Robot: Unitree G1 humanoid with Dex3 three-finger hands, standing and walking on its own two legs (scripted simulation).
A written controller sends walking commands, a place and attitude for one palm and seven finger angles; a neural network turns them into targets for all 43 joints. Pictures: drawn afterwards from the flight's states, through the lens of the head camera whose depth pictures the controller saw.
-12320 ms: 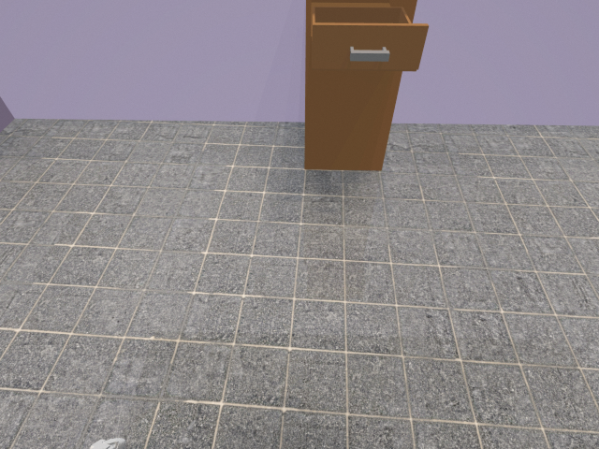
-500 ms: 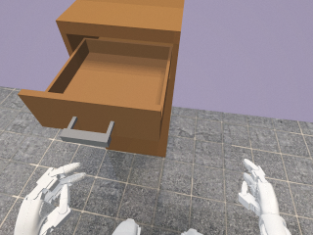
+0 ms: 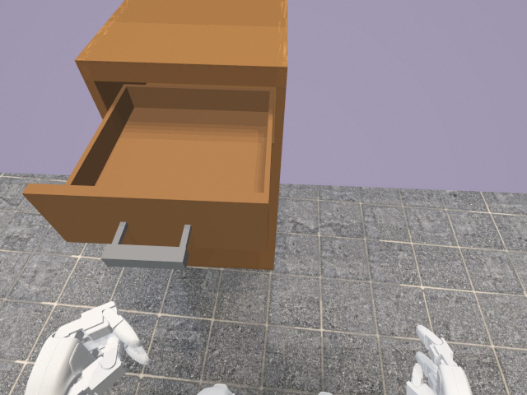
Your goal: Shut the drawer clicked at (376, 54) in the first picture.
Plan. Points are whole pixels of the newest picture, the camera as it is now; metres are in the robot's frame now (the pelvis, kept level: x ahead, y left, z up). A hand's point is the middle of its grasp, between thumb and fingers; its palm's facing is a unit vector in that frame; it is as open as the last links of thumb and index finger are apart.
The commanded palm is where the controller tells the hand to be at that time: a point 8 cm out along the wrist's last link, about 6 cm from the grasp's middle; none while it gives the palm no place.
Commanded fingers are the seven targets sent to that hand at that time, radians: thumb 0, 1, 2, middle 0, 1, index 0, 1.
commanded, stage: raise the hand and make a fist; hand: left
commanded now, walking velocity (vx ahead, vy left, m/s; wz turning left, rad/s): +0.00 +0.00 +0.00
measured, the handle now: (150, 243) +0.33 +0.21 +0.03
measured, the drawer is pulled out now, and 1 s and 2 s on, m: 0.30 0.30 0.30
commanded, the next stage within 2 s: bring the fist close to the handle in 0.92 s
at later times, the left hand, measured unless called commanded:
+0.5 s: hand (104, 358) +0.15 +0.17 +0.13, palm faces +0.05 -1.00 -0.06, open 3.3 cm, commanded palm +0.09 +0.23 +0.14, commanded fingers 0.00 0.90 0.90 -1.40 -1.60 -1.40 -1.60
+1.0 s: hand (112, 356) +0.15 +0.17 +0.12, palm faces +0.07 -0.99 -0.12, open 3.3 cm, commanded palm +0.09 +0.23 +0.14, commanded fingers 0.00 0.90 0.90 -1.40 -1.60 -1.40 -1.60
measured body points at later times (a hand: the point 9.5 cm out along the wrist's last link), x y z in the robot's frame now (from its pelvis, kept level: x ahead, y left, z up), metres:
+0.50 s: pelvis +0.01 +0.02 +0.01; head +0.01 +0.02 +0.46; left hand +0.14 +0.23 +0.13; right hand +0.24 -0.16 -0.03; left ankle +0.01 +0.12 -0.69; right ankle +0.02 -0.11 -0.69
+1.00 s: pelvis +0.02 -0.01 +0.02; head +0.02 -0.03 +0.47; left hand +0.14 +0.22 +0.13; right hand +0.22 -0.23 -0.04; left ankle +0.01 +0.12 -0.69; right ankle +0.02 -0.11 -0.69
